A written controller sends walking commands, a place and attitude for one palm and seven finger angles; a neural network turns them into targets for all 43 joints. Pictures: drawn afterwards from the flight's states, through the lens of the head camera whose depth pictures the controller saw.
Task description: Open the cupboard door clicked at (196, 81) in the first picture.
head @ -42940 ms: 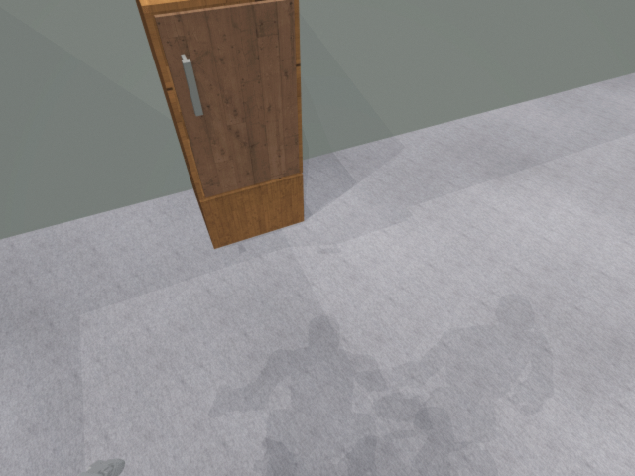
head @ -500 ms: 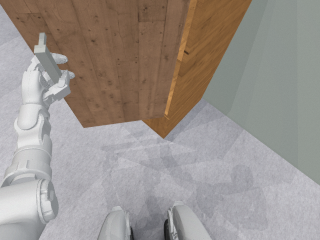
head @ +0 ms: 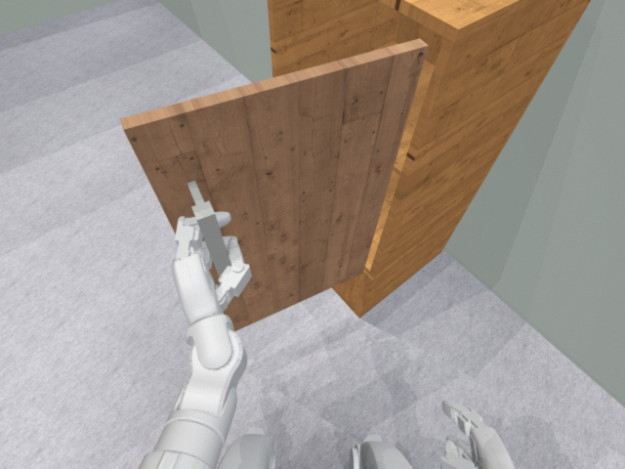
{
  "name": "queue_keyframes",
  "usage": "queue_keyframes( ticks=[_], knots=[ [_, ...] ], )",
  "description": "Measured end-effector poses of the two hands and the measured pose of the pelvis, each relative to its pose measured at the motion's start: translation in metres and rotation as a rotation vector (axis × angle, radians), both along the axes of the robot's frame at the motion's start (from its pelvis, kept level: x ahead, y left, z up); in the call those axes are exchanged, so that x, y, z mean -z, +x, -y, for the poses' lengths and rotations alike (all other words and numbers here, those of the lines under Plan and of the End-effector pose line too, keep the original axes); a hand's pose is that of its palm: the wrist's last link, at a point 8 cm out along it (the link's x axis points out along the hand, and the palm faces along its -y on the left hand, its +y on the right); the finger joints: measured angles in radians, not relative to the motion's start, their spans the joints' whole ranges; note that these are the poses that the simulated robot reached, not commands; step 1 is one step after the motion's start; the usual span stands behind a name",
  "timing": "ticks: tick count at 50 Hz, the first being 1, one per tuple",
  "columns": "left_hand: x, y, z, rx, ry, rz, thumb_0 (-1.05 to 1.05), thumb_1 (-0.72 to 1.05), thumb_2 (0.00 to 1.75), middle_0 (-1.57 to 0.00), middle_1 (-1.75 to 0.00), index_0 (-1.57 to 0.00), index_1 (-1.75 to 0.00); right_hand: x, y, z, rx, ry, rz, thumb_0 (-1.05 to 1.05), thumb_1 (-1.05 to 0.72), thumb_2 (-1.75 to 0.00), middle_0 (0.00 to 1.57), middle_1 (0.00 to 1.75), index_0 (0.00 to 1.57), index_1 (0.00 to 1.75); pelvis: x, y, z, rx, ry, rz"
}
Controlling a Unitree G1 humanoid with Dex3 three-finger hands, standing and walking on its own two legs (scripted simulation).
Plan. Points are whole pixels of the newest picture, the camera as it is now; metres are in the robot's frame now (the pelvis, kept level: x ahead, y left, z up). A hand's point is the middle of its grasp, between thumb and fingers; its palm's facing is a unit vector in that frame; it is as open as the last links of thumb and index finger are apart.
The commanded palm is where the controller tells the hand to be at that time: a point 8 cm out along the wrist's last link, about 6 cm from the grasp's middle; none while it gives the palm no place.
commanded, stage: pull the door open along its arc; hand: left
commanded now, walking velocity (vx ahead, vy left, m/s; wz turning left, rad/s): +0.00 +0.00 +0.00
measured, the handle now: (210, 233) +0.40 +0.16 +0.04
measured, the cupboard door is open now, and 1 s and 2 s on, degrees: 78 95 99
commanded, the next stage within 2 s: open thumb and fingers to let go in 0.24 s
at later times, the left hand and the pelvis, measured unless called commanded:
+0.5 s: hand (291, 314) +0.30 +0.04 +0.03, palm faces +0.35 -0.94 -0.02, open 6.2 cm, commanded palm +0.25 +0.09 +0.03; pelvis -0.01 -0.03 +0.00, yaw +2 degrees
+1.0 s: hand (288, 318) +0.29 +0.05 +0.03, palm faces +0.34 -0.94 -0.01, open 14.0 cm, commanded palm +0.25 +0.08 +0.03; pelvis -0.01 -0.02 +0.00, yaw +2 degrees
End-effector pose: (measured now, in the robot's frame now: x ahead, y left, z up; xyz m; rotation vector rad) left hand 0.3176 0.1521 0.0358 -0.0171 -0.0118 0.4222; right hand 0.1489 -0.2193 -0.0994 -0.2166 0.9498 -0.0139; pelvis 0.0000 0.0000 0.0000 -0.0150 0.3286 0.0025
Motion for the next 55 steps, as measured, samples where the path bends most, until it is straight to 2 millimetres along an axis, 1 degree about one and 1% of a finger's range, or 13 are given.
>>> queue_keyframes(
  ticks=[6,11,16,19,25,28,31,40,44,49,55],
  knots=[
    [-0.001,-0.026,0.021,0.025,-0.008,-0.018,0.01,0.71,0.76,-0.31,-1.33,-0.33,-1.32,-0.004,0.005,0.002,-0.016,0.012,0.029,0.01,-0.91,-0.9,0.2,0.3,0.2,0.3,-0.003,-0.001,0.008,-0.011,0.004,0.023],
    [-0.003,-0.048,0.043,0.05,-0.027,-0.037,0.01,0.71,0.75,-0.29,-1.32,-0.34,-1.33,-0.007,0.007,0.007,-0.024,0.013,0.059,0.01,-0.91,-0.9,0.2,0.3,0.2,0.3,-0.005,0.0,0.012,-0.016,0.01,0.035],
    [-0.004,-0.065,0.063,0.127,0.008,-0.051,0.01,0.71,0.75,-0.3,-1.33,-0.34,-1.33,-0.01,0.012,0.01,-0.024,0.02,0.105,0.01,-0.91,-0.9,0.2,0.3,0.2,0.3,-0.005,0.0,0.018,-0.016,0.017,0.044],
    [-0.004,-0.067,0.068,0.122,0.021,-0.048,0.01,0.69,0.76,-0.32,-1.33,-0.35,-1.33,-0.009,0.016,0.011,-0.029,0.02,0.126,0.01,-0.91,-0.9,0.2,0.3,0.2,0.3,-0.003,-0.002,0.021,-0.021,0.02,0.049],
    [0.0,-0.058,0.066,0.06,0.021,-0.05,0.0,0.63,0.77,-0.36,-1.33,-0.38,-1.33,-0.002,0.02,0.014,-0.045,0.02,0.128,0.01,-0.91,-0.9,0.2,0.3,0.2,0.3,0.001,-0.007,0.028,-0.028,0.028,0.044],
    [0.0,-0.057,0.065,0.051,0.014,-0.053,0.01,0.55,0.74,-0.36,-1.32,-0.39,-1.32,-0.001,0.018,0.015,-0.044,0.024,0.124,0.01,-0.91,-0.9,0.2,0.3,0.2,0.3,0.001,-0.008,0.03,-0.03,0.031,0.043],
    [-0.001,-0.058,0.065,0.048,0.012,-0.055,0.01,0.42,0.69,-0.36,-1.3,-0.39,-1.3,0.0,0.015,0.017,-0.041,0.024,0.118,0.01,-0.91,-0.9,0.2,0.3,0.2,0.3,0.0,-0.009,0.032,-0.031,0.032,0.043],
    [0.0,-0.06,0.063,0.057,0.006,-0.052,0.01,-0.11,0.47,-0.32,-1.24,-0.36,-1.24,0.002,0.002,0.025,-0.016,0.007,0.087,0.01,-0.91,-0.9,0.2,0.3,0.2,0.3,0.0,-0.009,0.03,-0.026,0.033,0.042],
    [0.0,-0.062,0.062,0.056,0.01,-0.049,0.01,-0.3,0.39,-0.31,-1.19,-0.33,-1.19,0.003,-0.001,0.025,-0.011,0.002,0.085,0.01,-0.91,-0.9,0.2,0.3,0.2,0.3,0.0,-0.01,0.027,-0.024,0.03,0.042],
    [0.001,-0.062,0.063,0.068,0.016,-0.046,0.0,-0.42,0.34,-0.28,-1.05,-0.3,-1.05,0.002,-0.002,0.021,-0.01,0.002,0.091,0.01,-0.91,-0.9,0.2,0.3,0.2,0.3,0.002,-0.01,0.024,-0.023,0.026,0.042],
    [0.001,-0.062,0.065,0.085,0.024,-0.045,0.0,-0.48,0.31,-0.24,-0.81,-0.25,-0.81,0.002,0.001,0.013,-0.02,0.011,0.106,0.01,-0.91,-0.9,0.2,0.3,0.2,0.3,0.003,-0.012,0.021,-0.023,0.021,0.044]
  ],
)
